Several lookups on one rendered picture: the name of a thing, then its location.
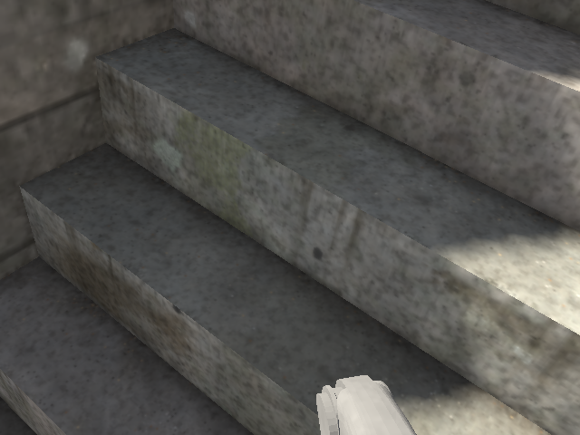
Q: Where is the robot right thigh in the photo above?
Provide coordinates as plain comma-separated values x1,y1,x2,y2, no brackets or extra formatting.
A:
316,375,417,435

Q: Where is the robot right shin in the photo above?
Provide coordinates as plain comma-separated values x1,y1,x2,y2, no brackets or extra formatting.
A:
374,381,394,399

